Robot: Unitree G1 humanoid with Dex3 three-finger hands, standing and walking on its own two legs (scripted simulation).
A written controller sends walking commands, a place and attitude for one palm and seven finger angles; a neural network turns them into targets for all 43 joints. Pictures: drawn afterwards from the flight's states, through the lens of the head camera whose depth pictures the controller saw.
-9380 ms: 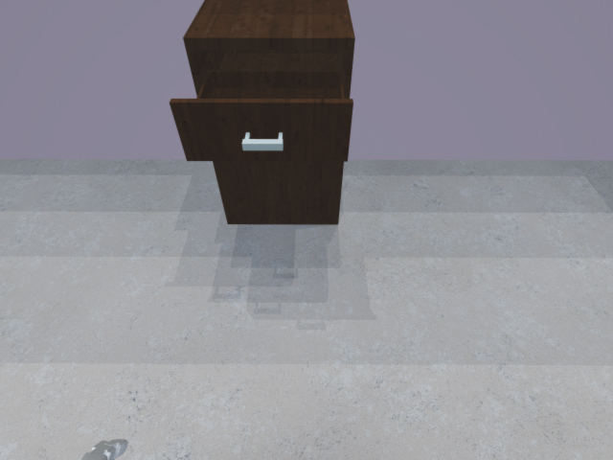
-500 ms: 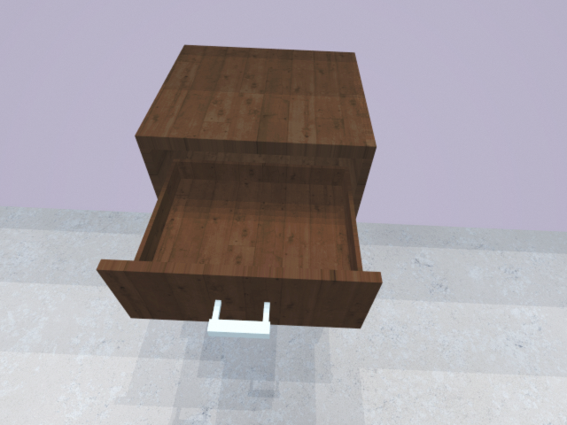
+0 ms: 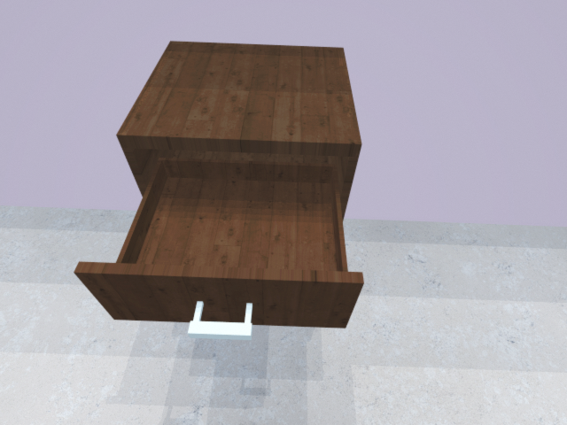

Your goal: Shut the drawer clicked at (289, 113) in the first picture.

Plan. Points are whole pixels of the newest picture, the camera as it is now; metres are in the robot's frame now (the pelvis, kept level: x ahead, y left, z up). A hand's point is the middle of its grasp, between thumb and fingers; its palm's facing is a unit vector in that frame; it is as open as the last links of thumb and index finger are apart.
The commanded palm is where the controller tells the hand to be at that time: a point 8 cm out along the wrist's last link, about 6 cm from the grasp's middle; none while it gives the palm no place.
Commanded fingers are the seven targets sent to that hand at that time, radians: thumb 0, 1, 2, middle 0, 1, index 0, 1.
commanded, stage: come to a stop and stand still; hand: left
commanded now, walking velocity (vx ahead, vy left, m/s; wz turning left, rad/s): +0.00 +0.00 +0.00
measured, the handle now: (222, 319) +0.30 +0.12 -0.09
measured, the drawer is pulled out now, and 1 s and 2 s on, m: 0.30 0.30 0.30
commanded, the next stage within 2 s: look again from close up in 0.02 s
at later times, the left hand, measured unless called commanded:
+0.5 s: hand out of the picture -0.01 +0.15 -0.17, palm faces +0.03 -0.98 -0.19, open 7.3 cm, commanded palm none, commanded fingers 0.00 0.90 0.90 -0.20 -0.30 -0.20 -0.30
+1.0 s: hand (195, 379) +0.18 +0.13 -0.01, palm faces +0.16 -0.98 -0.12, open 6.8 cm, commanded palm +0.08 +0.17 -0.06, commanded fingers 0.00 0.90 0.90 -0.46 -0.58 -0.46 -0.58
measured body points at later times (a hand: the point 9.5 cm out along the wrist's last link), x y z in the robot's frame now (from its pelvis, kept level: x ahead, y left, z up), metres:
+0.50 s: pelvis +0.00 -0.02 +0.00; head +0.02 -0.02 +0.45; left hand -0.01 +0.20 -0.16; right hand +0.00 -0.24 -0.16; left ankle +0.00 +0.07 -0.74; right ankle -0.08 -0.10 -0.74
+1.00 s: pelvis -0.03 -0.03 -0.02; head -0.02 -0.07 +0.42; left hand +0.17 +0.18 +0.00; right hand +0.11 -0.29 -0.14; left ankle +0.00 +0.07 -0.74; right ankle -0.08 -0.10 -0.74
